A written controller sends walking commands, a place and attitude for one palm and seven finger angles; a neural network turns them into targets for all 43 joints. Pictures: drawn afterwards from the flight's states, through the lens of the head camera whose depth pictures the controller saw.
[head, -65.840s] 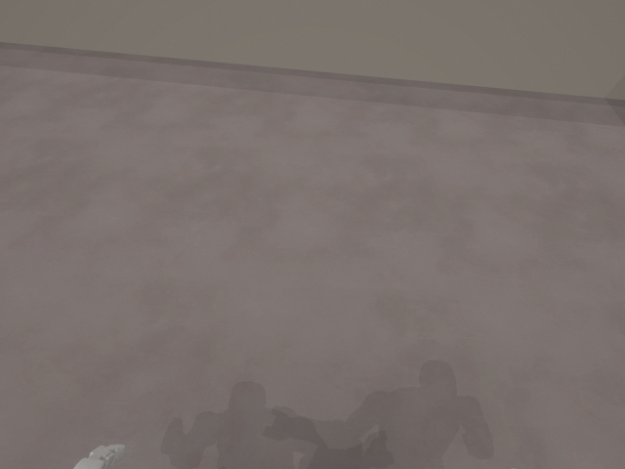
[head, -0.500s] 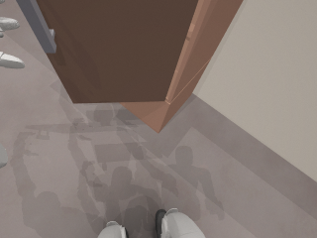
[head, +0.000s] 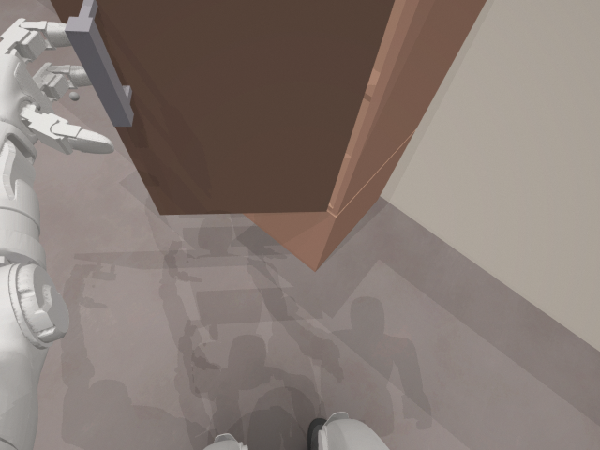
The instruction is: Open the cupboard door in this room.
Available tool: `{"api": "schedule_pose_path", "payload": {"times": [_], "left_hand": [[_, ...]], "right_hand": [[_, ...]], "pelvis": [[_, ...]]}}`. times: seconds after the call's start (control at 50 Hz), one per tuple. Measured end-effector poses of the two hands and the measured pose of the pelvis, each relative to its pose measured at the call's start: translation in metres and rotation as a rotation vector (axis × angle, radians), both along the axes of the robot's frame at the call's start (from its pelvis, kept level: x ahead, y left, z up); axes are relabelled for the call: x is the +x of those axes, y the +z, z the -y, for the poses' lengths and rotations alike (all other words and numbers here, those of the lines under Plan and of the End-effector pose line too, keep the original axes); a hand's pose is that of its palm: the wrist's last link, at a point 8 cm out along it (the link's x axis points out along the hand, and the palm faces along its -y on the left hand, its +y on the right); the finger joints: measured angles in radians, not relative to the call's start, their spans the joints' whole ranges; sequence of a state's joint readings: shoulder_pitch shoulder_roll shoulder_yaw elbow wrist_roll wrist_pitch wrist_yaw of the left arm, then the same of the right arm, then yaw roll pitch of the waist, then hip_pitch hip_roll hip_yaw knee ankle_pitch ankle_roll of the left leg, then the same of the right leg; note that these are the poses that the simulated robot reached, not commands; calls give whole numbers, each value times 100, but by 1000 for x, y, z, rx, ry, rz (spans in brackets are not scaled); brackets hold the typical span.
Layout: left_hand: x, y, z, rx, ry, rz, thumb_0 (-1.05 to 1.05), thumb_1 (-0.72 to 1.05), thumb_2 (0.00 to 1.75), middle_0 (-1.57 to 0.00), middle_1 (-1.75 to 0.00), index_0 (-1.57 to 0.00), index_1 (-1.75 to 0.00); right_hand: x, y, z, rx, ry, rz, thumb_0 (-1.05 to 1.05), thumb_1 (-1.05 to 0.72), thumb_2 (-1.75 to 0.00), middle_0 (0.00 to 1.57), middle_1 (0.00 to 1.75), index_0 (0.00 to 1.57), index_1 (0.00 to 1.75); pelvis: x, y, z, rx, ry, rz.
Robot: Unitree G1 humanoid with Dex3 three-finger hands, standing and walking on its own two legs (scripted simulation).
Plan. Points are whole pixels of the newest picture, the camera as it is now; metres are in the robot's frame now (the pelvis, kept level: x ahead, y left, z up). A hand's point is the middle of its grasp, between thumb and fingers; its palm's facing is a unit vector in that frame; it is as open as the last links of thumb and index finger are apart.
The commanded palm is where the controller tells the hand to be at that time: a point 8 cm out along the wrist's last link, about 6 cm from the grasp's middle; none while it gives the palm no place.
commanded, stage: slide the fingers in behind the handle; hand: left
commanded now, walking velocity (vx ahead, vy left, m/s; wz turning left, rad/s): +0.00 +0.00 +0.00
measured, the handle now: (107, 66) +0.57 +0.19 +0.12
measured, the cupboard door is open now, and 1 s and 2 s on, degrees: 44 44 44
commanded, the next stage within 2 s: close the thumb around the handle in 1.06 s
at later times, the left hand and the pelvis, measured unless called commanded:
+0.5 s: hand (101, 100) +0.51 +0.19 +0.13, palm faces -0.04 -1.00 -0.02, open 14.0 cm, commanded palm +0.49 +0.23 +0.12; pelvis -0.02 -0.02 +0.00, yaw +1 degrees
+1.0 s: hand (120, 97) +0.52 +0.17 +0.13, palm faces -0.01 -1.00 -0.02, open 14.2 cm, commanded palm +0.49 +0.21 +0.12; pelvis -0.01 -0.01 +0.00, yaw +0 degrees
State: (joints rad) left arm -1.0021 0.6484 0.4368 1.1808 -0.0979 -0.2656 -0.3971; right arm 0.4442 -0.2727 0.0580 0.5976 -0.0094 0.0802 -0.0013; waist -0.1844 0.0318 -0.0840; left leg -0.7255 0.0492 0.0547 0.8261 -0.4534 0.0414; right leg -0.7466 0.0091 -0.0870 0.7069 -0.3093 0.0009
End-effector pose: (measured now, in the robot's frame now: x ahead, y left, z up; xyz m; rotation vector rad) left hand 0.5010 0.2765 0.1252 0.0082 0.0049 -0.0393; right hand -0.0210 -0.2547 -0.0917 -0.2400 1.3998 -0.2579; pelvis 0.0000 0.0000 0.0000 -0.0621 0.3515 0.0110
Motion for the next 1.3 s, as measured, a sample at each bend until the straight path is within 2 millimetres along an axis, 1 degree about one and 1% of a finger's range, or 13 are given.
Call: {"api": "schedule_pose_path", "payload": {"times": [0.12, 0.22, 0.42, 0.54, 0.66, 0.86, 1.0, 1.2, 1.3], "left_hand": [[-1, 1, 13, -3, -4, -17, -1, -50, 30, -30, -120, -30, -120], [-2, 1, 22, -1, 9, -20, -1, -50, 30, -30, -120, -30, -120], [-7, 2, 27, 13, 15, -12, -1, -50, 30, -30, -120, -30, -120], [-10, 5, 34, 13, 1, -9, -1, -50, 30, -30, -120, -30, -120], [-7, 4, 48, 3, -1, -24, -1, -51, 30, -29, -120, -30, -120], [-5, 3, 51, 21, 32, -9, -1, -50, 30, -30, -120, -28, -120], [-6, 3, 51, 14, 27, -8, -1, -50, 30, -29, -120, -26, -120], [-9, 4, 50, 7, 19, 5, -1, -50, 30, -29, -120, -27, -120], [-9, 4, 49, 12, 16, 1, -1, -43, 33, -30, -121, -28, -121]], "right_hand": [[3, 0, 9, -8, 8, 14, 0, -91, -90, 20, 30, 20, 30], [1, 0, 16, -12, 7, 28, 0, -91, -90, 20, 30, 20, 30], [-13, 2, 24, -20, -5, 24, 0, -91, -90, 20, 30, 20, 30], [-20, 1, 24, -17, -1, 11, 0, -91, -90, 20, 30, 20, 29], [-23, -1, 22, -12, 4, 16, 0, -91, -90, 20, 30, 20, 30], [-26, -5, 14, 15, 2, 9, 0, -91, -90, 20, 30, 20, 30], [-22, -4, 13, 18, -4, 15, 0, -91, -90, 20, 30, 20, 30], [-4, -3, 16, 11, 5, 49, 0, -91, -90, 20, 30, 20, 30], [4, -3, 17, 8, 15, 66, 0, -91, -90, 20, 30, 20, 29]], "pelvis": [[-2, 0, 5, 5, 7, 7], [-5, 1, 9, 10, 3, 14], [-13, 1, 16, 18, -2, 20], [-16, 1, 16, 18, 5, 23], [-18, 0, 15, 19, 10, 23], [-16, 0, 13, 23, 5, 17], [-11, 1, 12, 21, 1, 25], [-6, 3, 12, 22, -2, 36], [-6, 3, 11, 23, 1, 36]]}}
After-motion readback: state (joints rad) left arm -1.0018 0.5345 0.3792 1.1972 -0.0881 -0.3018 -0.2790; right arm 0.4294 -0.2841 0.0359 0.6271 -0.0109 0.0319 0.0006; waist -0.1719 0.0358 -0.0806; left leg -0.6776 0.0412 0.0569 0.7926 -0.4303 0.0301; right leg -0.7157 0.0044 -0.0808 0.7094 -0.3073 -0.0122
